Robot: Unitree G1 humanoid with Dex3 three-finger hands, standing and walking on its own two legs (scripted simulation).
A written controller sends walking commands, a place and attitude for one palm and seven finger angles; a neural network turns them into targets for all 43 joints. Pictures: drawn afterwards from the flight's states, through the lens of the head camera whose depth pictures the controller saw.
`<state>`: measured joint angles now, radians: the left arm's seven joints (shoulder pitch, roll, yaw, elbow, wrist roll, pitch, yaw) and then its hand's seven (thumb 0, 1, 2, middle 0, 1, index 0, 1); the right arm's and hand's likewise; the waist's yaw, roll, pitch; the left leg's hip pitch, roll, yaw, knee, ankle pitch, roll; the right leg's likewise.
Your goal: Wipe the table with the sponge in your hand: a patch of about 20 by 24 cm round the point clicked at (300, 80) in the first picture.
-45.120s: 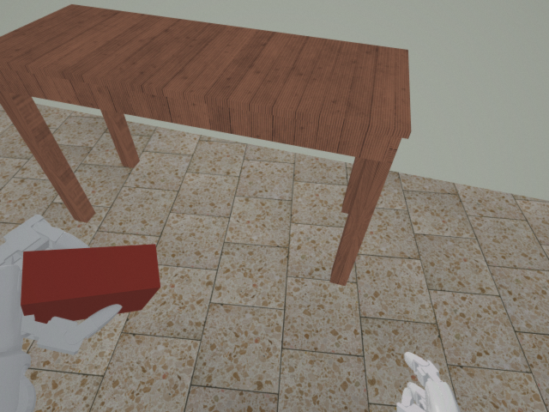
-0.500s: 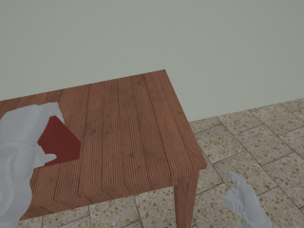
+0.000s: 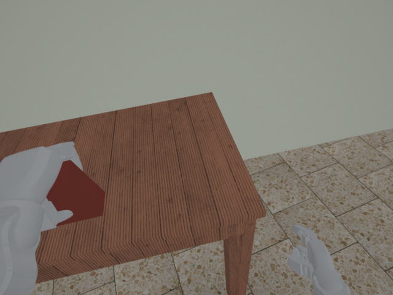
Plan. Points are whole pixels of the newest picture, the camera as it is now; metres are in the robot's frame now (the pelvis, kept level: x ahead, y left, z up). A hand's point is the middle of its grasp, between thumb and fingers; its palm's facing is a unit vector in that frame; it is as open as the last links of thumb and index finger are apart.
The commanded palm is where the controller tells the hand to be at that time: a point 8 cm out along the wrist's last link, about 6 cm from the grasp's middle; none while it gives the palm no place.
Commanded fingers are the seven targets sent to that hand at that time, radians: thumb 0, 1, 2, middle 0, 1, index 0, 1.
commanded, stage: bring the sponge back beside the body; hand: left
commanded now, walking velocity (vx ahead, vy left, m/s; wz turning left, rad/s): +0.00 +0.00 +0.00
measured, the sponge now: (66, 201) +0.20 +0.29 +0.13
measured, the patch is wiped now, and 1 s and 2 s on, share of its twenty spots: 0.95 0.95 0.95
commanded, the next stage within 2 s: step back with the hand held close in 0.48 s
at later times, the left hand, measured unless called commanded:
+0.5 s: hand (52, 193) +0.19 +0.28 +0.18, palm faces +0.18 -0.08 -0.98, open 9.5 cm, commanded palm +0.15 +0.28 +0.24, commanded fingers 0.00 0.10 1.30 -1.20 -1.60 -1.20 -1.60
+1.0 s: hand (55, 184) +0.19 +0.25 +0.21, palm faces +0.38 -0.83 -0.41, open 9.5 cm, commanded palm +0.13 +0.30 +0.23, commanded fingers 0.00 0.10 1.30 -1.20 -1.60 -1.20 -1.60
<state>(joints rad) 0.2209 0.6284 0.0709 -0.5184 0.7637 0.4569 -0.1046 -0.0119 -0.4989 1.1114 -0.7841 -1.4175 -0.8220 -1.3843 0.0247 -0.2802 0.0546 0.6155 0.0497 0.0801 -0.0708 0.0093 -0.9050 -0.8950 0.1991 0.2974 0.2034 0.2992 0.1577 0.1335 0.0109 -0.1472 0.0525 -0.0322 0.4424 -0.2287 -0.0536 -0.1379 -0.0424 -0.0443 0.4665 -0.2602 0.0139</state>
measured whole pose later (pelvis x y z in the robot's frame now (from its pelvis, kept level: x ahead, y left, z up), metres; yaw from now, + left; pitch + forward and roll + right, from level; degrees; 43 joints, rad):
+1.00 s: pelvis -0.03 +0.02 -0.01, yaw -1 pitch +1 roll -1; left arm 0.42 0.46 0.43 -0.64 -0.09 -0.11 0.13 -0.02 -0.50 1.11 -0.78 -1.42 -0.82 -1.39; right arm 0.22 -0.23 0.01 0.59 0.03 0.04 -0.09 0.01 -0.91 -0.89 0.20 0.30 0.20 0.30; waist -0.02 0.00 -0.01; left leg -0.38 0.05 -0.02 0.62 -0.25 -0.03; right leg -0.35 -0.05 -0.02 0.58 -0.24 0.05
